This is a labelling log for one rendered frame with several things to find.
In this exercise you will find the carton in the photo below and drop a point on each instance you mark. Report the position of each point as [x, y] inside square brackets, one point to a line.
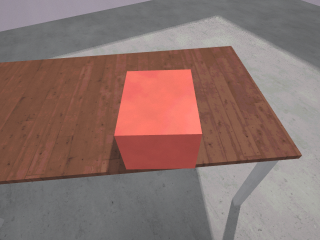
[158, 124]

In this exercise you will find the table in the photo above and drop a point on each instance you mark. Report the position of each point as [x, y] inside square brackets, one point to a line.
[58, 116]

